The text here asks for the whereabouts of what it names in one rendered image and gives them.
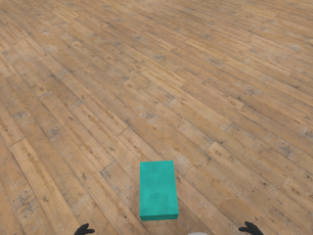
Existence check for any left robot hand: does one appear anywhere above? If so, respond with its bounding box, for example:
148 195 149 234
73 223 95 235

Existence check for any right robot hand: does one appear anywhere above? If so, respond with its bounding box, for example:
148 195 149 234
239 221 264 235

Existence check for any carton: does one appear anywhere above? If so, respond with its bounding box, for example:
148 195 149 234
139 161 179 221

